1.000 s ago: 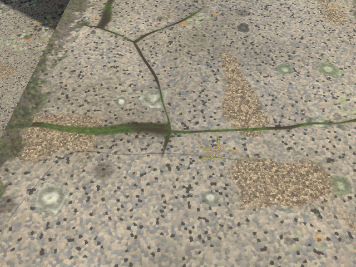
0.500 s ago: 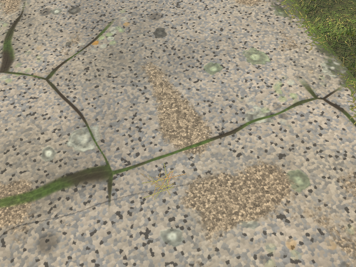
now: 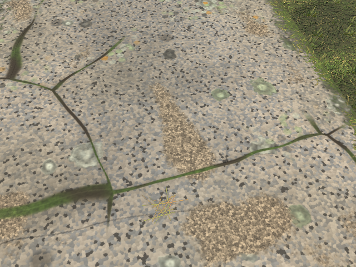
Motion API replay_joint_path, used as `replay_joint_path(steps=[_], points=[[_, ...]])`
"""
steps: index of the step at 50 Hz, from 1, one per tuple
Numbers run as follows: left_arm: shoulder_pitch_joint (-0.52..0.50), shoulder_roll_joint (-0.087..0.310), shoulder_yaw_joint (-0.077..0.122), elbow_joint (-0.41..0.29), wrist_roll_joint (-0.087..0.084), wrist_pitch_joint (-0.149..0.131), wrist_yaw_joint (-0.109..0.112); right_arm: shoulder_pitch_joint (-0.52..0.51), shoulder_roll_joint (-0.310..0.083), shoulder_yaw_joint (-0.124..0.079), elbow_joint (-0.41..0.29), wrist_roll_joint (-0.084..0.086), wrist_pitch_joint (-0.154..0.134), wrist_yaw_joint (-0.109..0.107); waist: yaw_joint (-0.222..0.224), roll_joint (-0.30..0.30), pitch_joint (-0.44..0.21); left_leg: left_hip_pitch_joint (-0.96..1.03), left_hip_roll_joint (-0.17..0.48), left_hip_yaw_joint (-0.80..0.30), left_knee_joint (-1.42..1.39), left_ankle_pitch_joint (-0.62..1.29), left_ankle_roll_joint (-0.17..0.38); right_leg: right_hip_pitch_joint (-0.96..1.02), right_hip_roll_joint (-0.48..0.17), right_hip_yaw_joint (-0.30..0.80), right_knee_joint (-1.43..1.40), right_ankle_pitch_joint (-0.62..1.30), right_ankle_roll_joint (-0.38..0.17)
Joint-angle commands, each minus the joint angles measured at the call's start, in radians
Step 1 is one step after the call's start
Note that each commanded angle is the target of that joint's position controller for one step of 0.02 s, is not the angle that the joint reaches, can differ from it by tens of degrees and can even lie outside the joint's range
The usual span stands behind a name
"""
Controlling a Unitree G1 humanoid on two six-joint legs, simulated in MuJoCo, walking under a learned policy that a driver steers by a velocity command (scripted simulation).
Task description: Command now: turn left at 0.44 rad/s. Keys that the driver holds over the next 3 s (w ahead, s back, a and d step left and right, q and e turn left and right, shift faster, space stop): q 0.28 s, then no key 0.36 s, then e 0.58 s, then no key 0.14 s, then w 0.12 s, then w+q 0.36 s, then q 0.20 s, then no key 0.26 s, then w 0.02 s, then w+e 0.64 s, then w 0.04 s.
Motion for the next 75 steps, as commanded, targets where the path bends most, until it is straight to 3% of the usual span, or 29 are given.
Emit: replay_joint_path(steps=[1, 4, 8, 9, 10, 11, 12, 14, 22, 26, 28, 29, 30, 31, 33, 35, 37, 41, 43, 45, 51, 52, 53, 54, 55, 57, 68, 71, 75], points=[[-0.04, 0.065, 0.022, -0.077, -0.006, -0.013, 0.0, -0.058, -0.188, -0.049, -0.084, 0.025, -0.018, -0.017, 0.034, 0.13, -0.097, 0.222, 0.234, -0.292, -0.146, 0.575, 0.204, -0.17, -0.039, 0.062, 0.057, -0.026, 0.029], [-0.052, 0.033, 0.008, -0.082, -0.017, -0.026, -0.011, -0.06, -0.195, -0.059, -0.094, 0.027, 0.019, -0.025, 0.021, 0.171, -0.139, 0.19, 0.182, -0.267, -0.123, 0.581, 0.184, -0.023, -0.013, 0.031, -0.133, 0.074, 0.048], [0.069, 0.084, 0.026, -0.046, -0.023, -0.031, -0.032, -0.118, -0.184, -0.055, -0.134, 0.038, 0.04, -0.024, 0.079, 0.192, -0.139, 0.086, 0.124, -0.305, -0.09, 0.372, 0.134, 0.233, -0.003, 0.004, -0.495, 0.304, 0.03], [0.101, 0.123, 0.039, -0.038, -0.014, -0.029, -0.029, -0.09, -0.149, -0.044, -0.137, 0.031, 0.04, -0.026, 0.072, 0.134, -0.154, -0.01, 0.079, -0.277, -0.02, 0.203, 0.088, 0.364, -0.09, 0.062, -0.538, 0.375, 0.0], [0.114, 0.2, 0.052, -0.053, 0.007, -0.02, -0.014, -0.036, -0.067, -0.023, -0.139, 0.006, 0.038, -0.02, 0.036, -0.14, -0.18, -0.193, -0.047, -0.142, 0.243, -0.171, 0.02, 0.494, -0.339, 0.295, -0.538, 0.622, -0.092], [0.103, 0.226, 0.052, -0.067, 0.047, -0.019, -0.023, -0.015, -0.109, -0.036, -0.171, 0.011, 0.022, -0.017, 0.025, -0.295, -0.173, -0.328, -0.098, -0.1, 0.427, -0.41, -0.016, 0.424, -0.507, 0.525, -0.568, 0.72, -0.254], [0.067, 0.182, 0.039, -0.086, 0.046, -0.028, -0.024, -0.016, -0.189, -0.06, -0.153, 0.018, 0.018, -0.013, 0.02, -0.181, -0.137, -0.338, -0.041, -0.123, 0.592, -0.362, -0.03, 0.385, -0.494, 0.481, -0.585, 0.657, -0.295], [-0.017, 0.121, 0.021, -0.103, 0.023, -0.037, -0.02, -0.006, -0.197, -0.074, -0.117, 0.026, 0.038, -0.019, -0.006, -0.08, -0.076, -0.354, -0.013, -0.088, 0.661, -0.221, -0.051, 0.33, -0.363, 0.269, -0.576, 0.517, -0.206], [0.057, 0.144, 0.017, -0.048, 0.003, -0.026, -0.002, -0.114, -0.075, -0.015, -0.191, 0.01, 0.037, -0.004, 0.06, -0.134, -0.102, -0.2, 0.016, 0.0, 0.326, -0.111, -0.095, 0.356, -0.321, 0.107, -0.58, 0.586, -0.239], [0.073, 0.167, 0.019, -0.024, -0.012, -0.019, -0.019, -0.094, -0.095, -0.012, -0.183, 0.013, 0.036, 0.01, 0.057, -0.152, -0.097, -0.021, -0.008, 0.08, 0.061, -0.033, -0.061, 0.315, -0.319, 0.1, -0.537, 0.593, -0.226], [0.107, 0.137, 0.005, 0.003, -0.027, -0.018, -0.024, -0.043, -0.108, -0.015, -0.161, 0.004, 0.036, 0.015, 0.026, -0.119, -0.085, 0.141, -0.017, 0.077, -0.196, 0.171, -0.006, 0.251, -0.284, 0.076, -0.478, 0.534, -0.152], [0.138, 0.106, -0.008, 0.008, -0.008, -0.027, -0.03, -0.023, -0.16, -0.024, -0.165, -0.001, 0.038, 0.008, 0.041, -0.034, -0.126, 0.274, 0.081, -0.044, -0.194, 0.363, 0.03, 0.175, -0.24, 0.036, -0.408, 0.42, -0.075], [0.172, 0.049, -0.026, -0.003, 0.035, -0.04, -0.044, -0.03, -0.22, -0.03, -0.18, -0.011, 0.046, -0.004, 0.097, 0.194, -0.161, 0.35, 0.262, -0.219, -0.138, 0.64, 0.121, 0.059, -0.146, -0.055, -0.279, 0.087, 0.006], [0.11, 0.057, -0.025, -0.018, 0.022, -0.036, -0.034, -0.075, -0.143, -0.008, -0.177, -0.021, 0.036, 0.008, 0.064, 0.236, -0.152, 0.188, 0.309, -0.26, -0.182, 0.478, 0.24, 0.101, -0.126, -0.023, -0.285, -0.024, 0.037], [0.089, 0.084, -0.02, -0.001, 0.007, -0.023, -0.026, -0.157, -0.078, 0.009, -0.174, -0.026, 0.009, 0.021, 0.082, 0.186, -0.1, 0.126, 0.195, -0.161, -0.201, 0.24, 0.171, 0.162, -0.131, -0.013, -0.342, 0.133, 0.041], [0.106, 0.1, -0.021, 0.019, 0.014, -0.007, -0.025, -0.155, -0.086, 0.008, -0.155, -0.02, -0.006, 0.023, 0.083, 0.169, -0.07, 0.082, 0.128, -0.087, -0.193, 0.108, 0.089, 0.235, -0.144, 0.005, -0.424, 0.322, 0.041], [0.091, 0.164, -0.007, 0.018, -0.006, -0.007, -0.029, -0.119, -0.121, -0.004, -0.149, -0.018, 0.001, 0.011, 0.05, 0.093, -0.01, 0.079, 0.086, -0.041, -0.187, 0.032, 0.054, 0.173, -0.13, 0.005, -0.389, 0.352, 0.011], [0.076, 0.13, -0.002, -0.003, -0.017, -0.008, -0.027, -0.066, -0.173, -0.032, -0.142, -0.003, 0.016, -0.02, 0.034, 0.114, -0.024, 0.149, 0.202, -0.095, -0.169, 0.2, 0.141, 0.055, -0.101, -0.017, -0.246, 0.29, 0.01], [0.092, 0.111, 0.001, -0.01, -0.018, 0.003, -0.032, -0.093, -0.16, -0.035, -0.159, -0.006, 0.019, -0.028, 0.035, 0.175, -0.044, 0.149, 0.302, -0.152, -0.181, 0.311, 0.215, 0.007, -0.102, -0.024, -0.081, 0.018, 0.008], [0.075, 0.107, 0.007, -0.031, -0.025, 0.018, -0.042, -0.114, -0.16, -0.037, -0.173, -0.009, 0.01, -0.028, 0.03, 0.145, -0.037, 0.157, 0.369, -0.169, -0.186, 0.436, 0.261, -0.066, -0.142, 0.008, 0.067, -0.143, 0.005], [0.2, 0.115, 0.023, -0.01, -0.023, 0.031, -0.07, -0.187, -0.16, -0.045, -0.17, 0.027, 0.028, -0.02, 0.102, 0.112, -0.102, 0.056, 0.247, 0.081, 0.02, 0.353, 0.108, 0.244, -0.062, -0.104, -0.317, 0.251, -0.026], [0.209, 0.182, 0.045, -0.021, -0.017, 0.027, -0.061, -0.114, -0.12, -0.037, -0.152, 0.015, 0.029, -0.014, 0.081, -0.066, -0.096, -0.067, 0.165, 0.179, 0.227, 0.123, 0.02, 0.355, -0.129, 0.058, -0.444, 0.505, -0.076], [0.202, 0.321, 0.067, -0.064, -0.006, 0.016, -0.046, -0.146, -0.058, -0.012, -0.206, -0.037, 0.027, -0.012, 0.055, -0.353, -0.086, -0.358, 0.003, 0.186, 0.542, -0.415, -0.083, 0.456, -0.416, 0.503, -0.494, 0.93, -0.25], [0.243, 0.293, 0.05, -0.081, 0.035, -0.01, -0.062, -0.21, -0.099, -0.022, -0.225, -0.011, 0.019, -0.018, 0.124, -0.224, -0.205, -0.371, -0.028, 0.003, 0.698, -0.461, -0.069, 0.432, -0.479, 0.603, -0.542, 0.849, -0.386], [0.196, 0.272, 0.044, -0.09, 0.031, -0.03, -0.067, -0.219, -0.131, -0.032, -0.221, 0.014, 0.019, -0.022, 0.1, -0.129, -0.147, -0.408, -0.009, -0.02, 0.744, -0.381, -0.052, 0.414, -0.436, 0.519, -0.544, 0.743, -0.358], [0.112, 0.218, 0.031, -0.102, -0.011, -0.034, -0.048, -0.197, -0.153, -0.044, -0.189, 0.002, 0.022, -0.037, 0.063, -0.045, -0.089, -0.429, 0.033, -0.032, 0.685, -0.201, -0.04, 0.382, -0.343, 0.399, -0.532, 0.585, -0.245], [0.12, 0.161, 0.003, -0.126, 0.0, -0.009, -0.012, -0.15, -0.116, -0.037, -0.176, 0.006, 0.014, -0.029, 0.068, -0.106, -0.088, -0.317, 0.032, -0.032, 0.428, 0.008, -0.105, 0.386, -0.253, 0.312, -0.578, 0.511, -0.208], [0.143, 0.167, 0.003, -0.105, -0.002, -0.013, -0.018, -0.171, -0.119, -0.031, -0.182, 0.01, -0.003, -0.015, 0.099, -0.136, -0.05, -0.298, 0.042, -0.008, 0.292, 0.031, -0.099, 0.358, -0.244, 0.368, -0.668, 0.087, -0.224], [0.169, 0.188, 0.005, -0.079, -0.003, -0.028, -0.025, -0.193, -0.127, -0.025, -0.189, 0.019, -0.047, 0.008, 0.128, -0.125, -0.012, -0.305, 0.047, 0.008, 0.162, 0.01, -0.068, 0.407, -0.283, 0.419, -0.702, 0.005, -0.24]])
Next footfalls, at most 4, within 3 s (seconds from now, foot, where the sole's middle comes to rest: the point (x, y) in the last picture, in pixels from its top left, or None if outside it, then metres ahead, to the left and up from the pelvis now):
0.18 right None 0.06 -0.12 -0.77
0.58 left None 0.01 0.13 -0.77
1.76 left None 0.19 0.10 -0.77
2.18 right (183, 258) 0.49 -0.04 -0.77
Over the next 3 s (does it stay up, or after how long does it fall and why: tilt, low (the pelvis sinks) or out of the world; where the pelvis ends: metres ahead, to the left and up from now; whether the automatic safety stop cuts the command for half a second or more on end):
stays up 0.59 0.01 -0.02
